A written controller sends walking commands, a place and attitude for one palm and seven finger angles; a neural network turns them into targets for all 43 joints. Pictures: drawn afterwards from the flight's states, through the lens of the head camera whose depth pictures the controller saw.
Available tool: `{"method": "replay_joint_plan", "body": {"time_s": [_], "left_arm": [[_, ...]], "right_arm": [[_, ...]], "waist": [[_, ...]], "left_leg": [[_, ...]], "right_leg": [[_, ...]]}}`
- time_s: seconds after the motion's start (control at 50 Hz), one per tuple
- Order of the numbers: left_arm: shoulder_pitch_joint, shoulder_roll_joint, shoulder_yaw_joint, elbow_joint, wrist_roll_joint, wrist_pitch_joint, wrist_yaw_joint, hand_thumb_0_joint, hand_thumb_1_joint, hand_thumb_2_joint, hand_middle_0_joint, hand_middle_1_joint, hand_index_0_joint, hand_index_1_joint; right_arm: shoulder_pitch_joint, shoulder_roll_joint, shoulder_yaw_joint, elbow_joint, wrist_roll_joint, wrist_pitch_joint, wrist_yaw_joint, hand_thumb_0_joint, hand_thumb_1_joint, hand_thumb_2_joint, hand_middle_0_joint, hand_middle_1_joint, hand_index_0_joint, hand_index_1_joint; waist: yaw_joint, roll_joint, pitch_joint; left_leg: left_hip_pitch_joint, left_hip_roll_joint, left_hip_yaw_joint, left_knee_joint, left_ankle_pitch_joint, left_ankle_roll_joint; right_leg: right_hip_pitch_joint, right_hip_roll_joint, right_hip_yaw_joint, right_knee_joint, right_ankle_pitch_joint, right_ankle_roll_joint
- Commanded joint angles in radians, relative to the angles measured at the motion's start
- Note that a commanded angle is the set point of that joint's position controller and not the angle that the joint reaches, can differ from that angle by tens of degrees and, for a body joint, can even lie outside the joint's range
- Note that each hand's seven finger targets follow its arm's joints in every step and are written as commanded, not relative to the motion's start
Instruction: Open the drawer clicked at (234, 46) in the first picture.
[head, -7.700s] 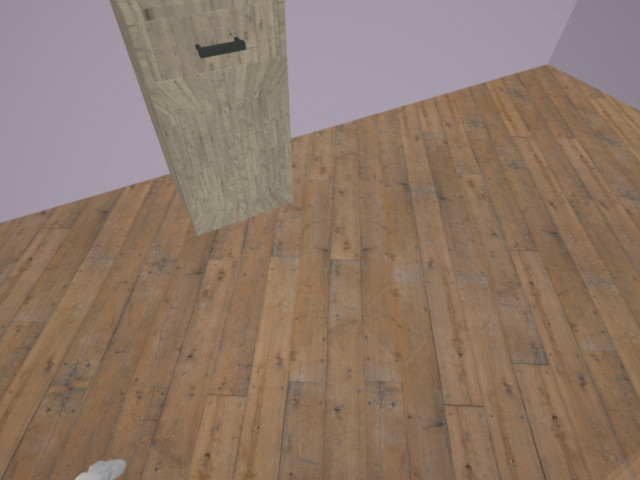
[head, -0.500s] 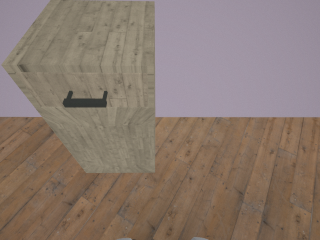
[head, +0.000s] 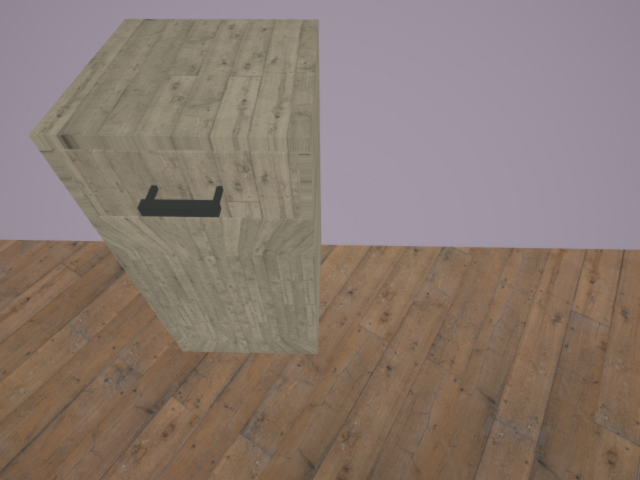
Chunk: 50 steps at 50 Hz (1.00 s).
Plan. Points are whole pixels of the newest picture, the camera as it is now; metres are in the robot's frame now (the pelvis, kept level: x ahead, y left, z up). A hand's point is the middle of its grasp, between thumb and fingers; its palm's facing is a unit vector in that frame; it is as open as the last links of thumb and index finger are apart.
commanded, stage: come to a stop and stand still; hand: left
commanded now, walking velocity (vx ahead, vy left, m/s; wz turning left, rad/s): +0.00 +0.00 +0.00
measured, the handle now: (183, 199) +0.54 +0.29 -0.01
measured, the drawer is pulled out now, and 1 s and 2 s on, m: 0.00 0.00 0.00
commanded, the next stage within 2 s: look again from close up in 0.46 s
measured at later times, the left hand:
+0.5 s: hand out of the picture +0.01 +0.19 -0.17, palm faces +0.01 -0.99 -0.17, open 7.3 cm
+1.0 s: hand out of the picture +0.03 +0.19 -0.17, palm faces -0.02 -0.97 -0.22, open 7.4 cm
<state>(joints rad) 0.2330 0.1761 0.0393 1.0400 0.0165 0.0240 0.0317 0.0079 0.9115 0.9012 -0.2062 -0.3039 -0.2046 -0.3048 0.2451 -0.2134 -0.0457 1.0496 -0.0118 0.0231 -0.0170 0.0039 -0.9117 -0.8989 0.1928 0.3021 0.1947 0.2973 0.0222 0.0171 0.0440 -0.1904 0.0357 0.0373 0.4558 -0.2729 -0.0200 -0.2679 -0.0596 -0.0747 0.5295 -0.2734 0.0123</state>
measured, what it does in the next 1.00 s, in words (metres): stands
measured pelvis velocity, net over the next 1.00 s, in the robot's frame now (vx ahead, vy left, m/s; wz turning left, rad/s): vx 0.01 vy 0.01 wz -0.03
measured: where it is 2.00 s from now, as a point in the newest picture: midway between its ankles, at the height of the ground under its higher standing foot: outside the picture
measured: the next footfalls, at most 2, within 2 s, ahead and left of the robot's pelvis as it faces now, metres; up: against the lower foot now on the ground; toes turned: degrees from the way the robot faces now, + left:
none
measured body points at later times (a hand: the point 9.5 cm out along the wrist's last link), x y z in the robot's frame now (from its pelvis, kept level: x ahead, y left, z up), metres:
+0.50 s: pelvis +0.01 +0.02 +0.01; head +0.02 +0.03 +0.46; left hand +0.01 +0.24 -0.16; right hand +0.01 -0.21 -0.15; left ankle -0.03 +0.13 -0.74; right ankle +0.00 -0.12 -0.74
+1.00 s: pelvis +0.01 +0.01 +0.00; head +0.02 -0.01 +0.45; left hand +0.03 +0.24 -0.15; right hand +0.00 -0.21 -0.17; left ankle -0.03 +0.13 -0.74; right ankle +0.00 -0.12 -0.74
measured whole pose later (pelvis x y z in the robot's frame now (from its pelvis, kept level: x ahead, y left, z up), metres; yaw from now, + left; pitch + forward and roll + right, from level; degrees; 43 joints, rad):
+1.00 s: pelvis +0.01 +0.01 +0.00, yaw -2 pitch -1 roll +1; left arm 0.26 0.16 -0.01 1.10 0.01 0.00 0.03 0.01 0.91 0.90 -0.20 -0.30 -0.20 -0.30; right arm 0.30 -0.16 0.01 1.09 -0.02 -0.02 -0.02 0.01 -0.92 -0.90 0.20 0.30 0.20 0.30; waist 0.00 0.02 0.03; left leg -0.15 0.03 0.07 0.49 -0.32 -0.01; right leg -0.23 -0.06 -0.04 0.53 -0.28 0.02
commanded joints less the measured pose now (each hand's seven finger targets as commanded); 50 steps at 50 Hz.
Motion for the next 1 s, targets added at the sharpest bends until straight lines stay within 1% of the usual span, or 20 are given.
{"method": "replay_joint_plan", "body": {"time_s": [0.0, 0.02, 0.06, 0.12, 0.14, 0.18, 0.2, 0.36, 0.52, 0.54, 0.56, 0.58, 0.6, 0.62, 0.66, 0.68, 0.74, 0.78, 0.86, 0.98], "left_arm": [[0.008, 0.062, 0.012, -0.036, -0.003, -0.006, -0.002, 0.000, 0.900, 0.900, -0.200, -0.300, -0.200, -0.300], [0.008, 0.065, 0.006, -0.022, 0.000, -0.003, -0.003, 0.000, 0.900, 0.900, -0.200, -0.300, -0.200, -0.300], [0.041, 0.079, -0.001, 0.012, 0.000, -0.009, -0.007, 0.000, 0.900, 0.900, -0.200, -0.300, -0.200, -0.300], [0.058, 0.095, -0.007, 0.046, 0.000, -0.020, -0.006, 0.000, 0.900, 0.900, -0.200, -0.300, -0.200, -0.300], [0.053, 0.099, -0.009, 0.050, -0.001, -0.023, -0.005, 0.000, 0.900, 0.900, -0.200, -0.300, -0.200, -0.300], [0.054, 0.098, -0.011, 0.056, -0.003, -0.027, -0.003, 0.000, 0.900, 0.900, -0.200, -0.300, -0.200, -0.300], [0.055, 0.093, -0.012, 0.058, -0.003, -0.028, -0.002, 0.000, 0.900, 0.900, -0.200, -0.300, -0.200, -0.300], [0.082, 0.078, -0.017, 0.084, -0.006, -0.031, 0.001, 0.000, 0.900, 0.900, -0.200, -0.300, -0.200, -0.300], [0.097, 0.062, -0.022, 0.088, -0.008, -0.031, 0.006, 0.000, 0.900, 0.900, -0.200, -0.300, -0.200, -0.300], [0.130, 0.093, -0.031, 0.103, 0.007, -0.062, 0.048, 0.000, 0.900, 0.900, -0.200, -0.300, -0.200, -0.300], [0.130, 0.127, -0.019, 0.062, 0.002, -0.070, 0.039, 0.000, 0.900, 0.900, -0.200, -0.300, -0.200, -0.300], [0.090, 0.126, -0.028, 0.048, -0.004, -0.068, 0.026, 0.000, 0.900, 0.900, -0.200, -0.300, -0.200, -0.300], [0.078, 0.109, -0.032, 0.036, -0.004, -0.061, 0.017, 0.000, 0.900, 0.900, -0.200, -0.300, -0.200, -0.300], [0.076, 0.095, -0.035, 0.032, -0.003, -0.056, 0.012, 0.000, 0.900, 0.900, -0.200, -0.300, -0.200, -0.300], [0.084, 0.082, -0.034, 0.030, -0.005, -0.051, 0.007, 0.000, 0.900, 0.900, -0.200, -0.300, -0.200, -0.300], [0.074, 0.083, -0.035, 0.027, -0.005, -0.046, 0.006, 0.000, 0.900, 0.900, -0.200, -0.300, -0.200, -0.300], [0.078, 0.078, -0.034, 0.032, -0.006, -0.042, 0.003, 0.000, 0.900, 0.900, -0.200, -0.300, -0.200, -0.300], [0.074, 0.080, -0.034, 0.032, -0.006, -0.040, 0.003, 0.000, 0.900, 0.900, -0.200, -0.300, -0.200, -0.300], [0.079, 0.088, -0.031, 0.036, -0.006, -0.043, 0.001, 0.000, 0.900, 0.900, -0.200, -0.300, -0.200, -0.300], [0.083, 0.092, -0.027, 0.037, -0.005, -0.045, -0.001, 0.000, 0.900, 0.900, -0.200, -0.300, -0.200, -0.300]], "right_arm": [[0.019, -0.120, -0.007, -0.033, -0.006, -0.024, -0.010, 0.000, -0.900, -0.900, 0.200, 0.300, 0.200, 0.300], [-0.004, -0.108, -0.001, -0.028, -0.004, -0.026, -0.013, 0.000, -0.900, -0.900, 0.200, 0.300, 0.200, 0.300], [-0.024, -0.090, 0.007, -0.021, 0.000, -0.029, -0.018, 0.000, -0.900, -0.900, 0.200, 0.300, 0.200, 0.300], [0.006, -0.065, 0.011, 0.001, 0.003, -0.031, -0.016, 0.000, -0.900, -0.900, 0.200, 0.300, 0.200, 0.300], [0.018, -0.061, 0.012, 0.008, 0.004, -0.031, -0.015, 0.000, -0.900, -0.900, 0.200, 0.300, 0.200, 0.300], [0.032, -0.061, 0.015, 0.019, 0.005, -0.034, -0.015, 0.000, -0.900, -0.900, 0.200, 0.300, 0.200, 0.300], [0.035, -0.058, 0.017, 0.026, 0.004, -0.036, -0.016, 0.000, -0.900, -0.900, 0.200, 0.300, 0.200, 0.300], [0.060, -0.047, 0.028, 0.051, 0.004, -0.048, -0.022, 0.000, -0.900, -0.900, 0.200, 0.300, 0.200, 0.300], [0.097, -0.029, 0.028, 0.073, 0.004, -0.048, -0.024, 0.000, -0.900, -0.900, 0.200, 0.300, 0.200, 0.300], [0.034, -0.069, 0.029, 0.001, 0.012, -0.062, -0.010, 0.000, -0.900, -0.900, 0.200, 0.300, 0.200, 0.300], [0.096, -0.023, 0.028, -0.019, 0.001, -0.059, -0.007, 0.000, -0.900, -0.900, 0.200, 0.300, 0.200, 0.300], [0.093, -0.020, 0.035, -0.021, -0.002, -0.051, 0.000, 0.000, -0.900, -0.900, 0.200, 0.300, 0.200, 0.300], [0.102, -0.032, 0.037, -0.037, -0.004, -0.051, 0.001, 0.000, -0.900, -0.900, 0.200, 0.300, 0.200, 0.300], [0.110, -0.039, 0.038, -0.040, -0.005, -0.056, 0.000, 0.000, -0.900, -0.900, 0.200, 0.300, 0.200, 0.300], [0.125, -0.045, 0.039, -0.042, -0.006, -0.062, -0.006, 0.000, -0.900, -0.900, 0.200, 0.300, 0.200, 0.300], [0.131, -0.049, 0.040, -0.043, -0.008, -0.061, -0.007, 0.000, -0.900, -0.900, 0.200, 0.300, 0.200, 0.300], [0.127, -0.050, 0.040, -0.036, -0.006, -0.060, -0.011, 0.000, -0.900, -0.900, 0.200, 0.300, 0.200, 0.300], [0.130, -0.044, 0.042, -0.025, -0.006, -0.057, -0.011, 0.000, -0.900, -0.900, 0.200, 0.300, 0.200, 0.300], [0.119, -0.042, 0.042, -0.009, -0.005, -0.054, -0.010, 0.000, -0.900, -0.900, 0.200, 0.300, 0.200, 0.300], [0.113, -0.032, 0.042, 0.011, -0.004, -0.049, -0.010, 0.000, -0.900, -0.900, 0.200, 0.300, 0.200, 0.300]], "waist": [[-0.002, 0.129, -0.023], [0.003, 0.158, 0.002], [0.014, 0.132, 0.000], [-0.005, -0.006, 0.001], [-0.013, -0.023, -0.007], [-0.020, -0.026, -0.025], [-0.020, -0.006, -0.025], [-0.015, 0.011, -0.006], [-0.013, -0.001, 0.028], [-0.006, 0.013, 0.053], [-0.030, 0.038, -0.026], [-0.026, 0.030, -0.037], [-0.029, 0.026, -0.048], [-0.027, 0.031, -0.040], [-0.022, 0.045, -0.039], [-0.022, 0.048, -0.021], [-0.018, -0.006, 0.011], [-0.017, 0.002, 0.039], [-0.018, -0.047, 0.041], [-0.020, -0.032, 0.029]], "left_leg": [[-0.029, 0.204, -0.186, -0.185, 0.164, 0.108], [-0.051, 0.184, -0.170, -0.206, 0.153, 0.107], [-0.038, 0.136, -0.110, -0.162, 0.197, 0.084], [-0.004, 0.083, -0.056, -0.103, 0.161, 0.042], [0.015, 0.077, -0.051, -0.099, 0.169, 0.037], [0.045, 0.081, -0.047, -0.098, 0.200, 0.033], [0.042, 0.083, -0.047, -0.107, 0.206, 0.033], [0.046, 0.084, -0.043, -0.129, 0.265, 0.031], [0.037, 0.083, -0.040, -0.141, 0.232, 0.031], [-0.052, 0.092, -0.012, 0.064, 0.450, 0.006], [-0.038, 0.050, -0.026, 0.015, 0.199, 0.015], [-0.051, 0.053, -0.019, -0.010, 0.110, 0.025], [-0.048, 0.061, -0.038, -0.025, 0.098, 0.036], [-0.057, 0.071, -0.056, -0.032, 0.127, 0.046], [-0.049, 0.086, -0.064, -0.033, 0.207, 0.055], [-0.064, 0.091, -0.073, -0.046, 0.205, 0.057], [-0.064, 0.085, -0.064, -0.059, 0.178, 0.057], [-0.071, 0.080, -0.061, -0.073, 0.160, 0.055], [-0.044, 0.068, -0.042, -0.072, 0.127, 0.049], [-0.030, 0.064, -0.029, -0.073, 0.106, 0.043]], "right_leg": [[-0.004, -0.009, 0.003, 0.012, -0.025, 0.002], [0.018, -0.013, 0.007, 0.019, -0.022, 0.003], [0.061, -0.026, 0.030, -0.054, 0.061, -0.001], [0.069, -0.056, 0.079, -0.139, 0.181, -0.012], [0.067, -0.063, 0.086, -0.147, 0.197, -0.015], [0.071, -0.062, 0.085, -0.148, 0.216, -0.016], [0.076, -0.062, 0.081, -0.149, 0.212, -0.015], [0.111, -0.060, 0.069, -0.159, 0.236, -0.011], [0.107, -0.057, 0.066, -0.170, 0.217, -0.011], [0.083, -0.098, 0.116, -0.102, 0.550, -0.021], [0.131, -0.110, 0.110, -0.067, 0.459, -0.044], [0.118, -0.083, 0.087, -0.061, 0.299, -0.047], [0.095, -0.056, 0.076, -0.055, 0.147, -0.043], [0.081, -0.043, 0.069, -0.049, 0.099, -0.040], [0.080, -0.034, 0.055, -0.034, 0.110, -0.040], [0.080, -0.027, 0.052, -0.028, 0.087, -0.038], [0.062, -0.030, 0.060, -0.037, 0.108, -0.035], [0.061, -0.031, 0.062, -0.044, 0.109, -0.034], [0.043, -0.044, 0.081, -0.072, 0.133, -0.034], [0.049, -0.044, 0.087, -0.094, 0.133, -0.038]]}}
